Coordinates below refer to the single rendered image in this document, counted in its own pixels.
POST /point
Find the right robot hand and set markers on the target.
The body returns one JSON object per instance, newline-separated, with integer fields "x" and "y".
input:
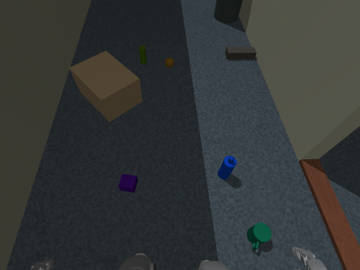
{"x": 308, "y": 259}

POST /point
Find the left robot hand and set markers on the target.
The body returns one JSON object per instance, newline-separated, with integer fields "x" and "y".
{"x": 44, "y": 265}

